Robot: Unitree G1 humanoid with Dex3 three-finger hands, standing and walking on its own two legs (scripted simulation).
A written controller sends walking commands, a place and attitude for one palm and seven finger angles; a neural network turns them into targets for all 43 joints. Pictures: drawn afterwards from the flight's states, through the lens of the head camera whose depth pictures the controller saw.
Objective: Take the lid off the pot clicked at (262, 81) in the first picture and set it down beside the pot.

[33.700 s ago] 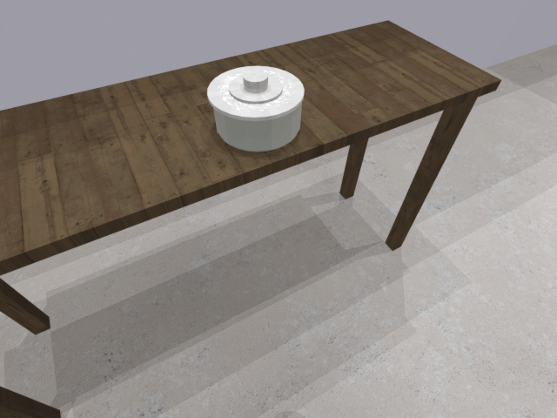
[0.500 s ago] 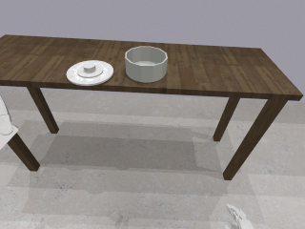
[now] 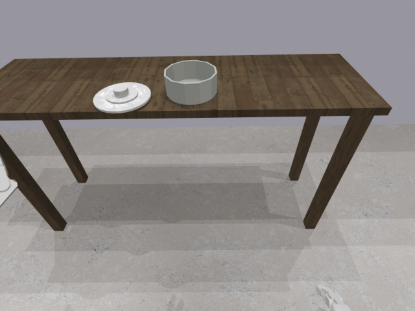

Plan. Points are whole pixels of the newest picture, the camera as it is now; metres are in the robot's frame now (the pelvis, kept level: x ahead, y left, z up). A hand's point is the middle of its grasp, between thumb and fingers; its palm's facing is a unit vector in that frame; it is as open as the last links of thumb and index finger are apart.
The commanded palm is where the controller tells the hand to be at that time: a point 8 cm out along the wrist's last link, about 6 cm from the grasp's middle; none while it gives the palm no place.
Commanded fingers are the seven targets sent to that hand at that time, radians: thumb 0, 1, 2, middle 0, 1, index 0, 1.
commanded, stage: stop stepping back and stand still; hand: left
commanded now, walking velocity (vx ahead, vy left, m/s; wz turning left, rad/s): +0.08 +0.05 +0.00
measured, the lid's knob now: (120, 90) +0.77 +0.35 +0.06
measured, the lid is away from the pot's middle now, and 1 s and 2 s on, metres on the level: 0.24 0.24 0.24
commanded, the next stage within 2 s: let the arm hang, fingers relaxed in 1.06 s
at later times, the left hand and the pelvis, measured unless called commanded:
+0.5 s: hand out of the picture +0.10 +0.18 -0.17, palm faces +0.02 -0.98 -0.18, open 7.4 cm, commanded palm none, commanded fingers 0.00 0.90 0.90 -0.20 -0.30 -0.20 -0.30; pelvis +0.02 +0.01 -0.03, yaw +4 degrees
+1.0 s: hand out of the picture +0.07 +0.21 -0.17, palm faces +0.03 -0.97 -0.24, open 7.4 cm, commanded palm none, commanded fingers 0.00 0.90 0.90 -0.20 -0.30 -0.20 -0.30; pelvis +0.04 +0.02 +0.00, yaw +2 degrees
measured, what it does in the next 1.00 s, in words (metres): steps on the spot: left foot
